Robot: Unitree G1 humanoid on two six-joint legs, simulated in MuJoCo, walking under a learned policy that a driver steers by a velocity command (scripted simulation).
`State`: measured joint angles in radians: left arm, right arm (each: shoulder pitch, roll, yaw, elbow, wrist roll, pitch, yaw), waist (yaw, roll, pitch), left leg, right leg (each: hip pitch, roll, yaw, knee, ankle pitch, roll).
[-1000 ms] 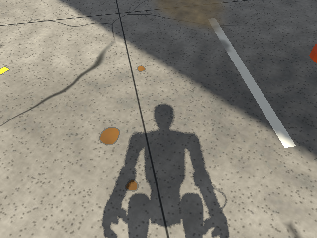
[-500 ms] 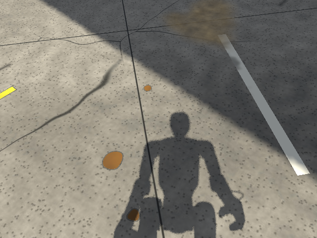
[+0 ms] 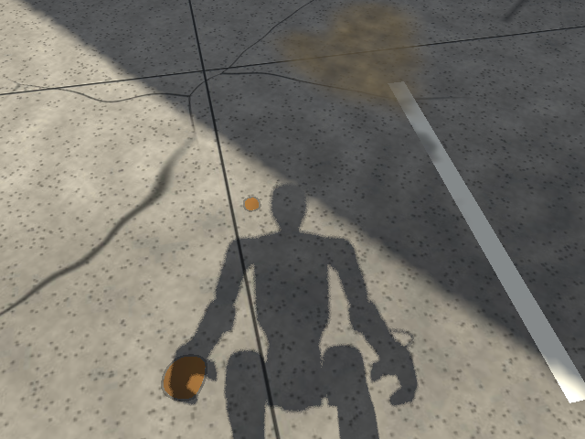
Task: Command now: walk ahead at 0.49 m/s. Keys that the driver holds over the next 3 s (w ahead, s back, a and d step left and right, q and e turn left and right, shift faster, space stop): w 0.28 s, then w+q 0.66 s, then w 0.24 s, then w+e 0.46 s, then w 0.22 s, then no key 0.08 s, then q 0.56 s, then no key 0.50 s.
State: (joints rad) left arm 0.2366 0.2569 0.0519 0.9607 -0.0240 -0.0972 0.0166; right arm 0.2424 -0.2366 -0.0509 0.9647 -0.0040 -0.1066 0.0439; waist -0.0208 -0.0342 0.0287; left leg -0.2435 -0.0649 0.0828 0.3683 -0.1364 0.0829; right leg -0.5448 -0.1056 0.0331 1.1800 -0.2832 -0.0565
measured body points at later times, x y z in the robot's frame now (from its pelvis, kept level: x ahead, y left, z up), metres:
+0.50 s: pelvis +0.30 -0.06 +0.00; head +0.32 -0.08 +0.45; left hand +0.40 +0.20 -0.12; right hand +0.34 -0.33 -0.15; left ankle +0.20 +0.08 -0.65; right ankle +0.35 -0.16 -0.74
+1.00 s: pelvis +0.56 +0.03 -0.02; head +0.60 +0.05 +0.43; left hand +0.54 +0.32 -0.15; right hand +0.79 -0.17 -0.13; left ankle +0.61 +0.12 -0.74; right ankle +0.46 -0.16 -0.63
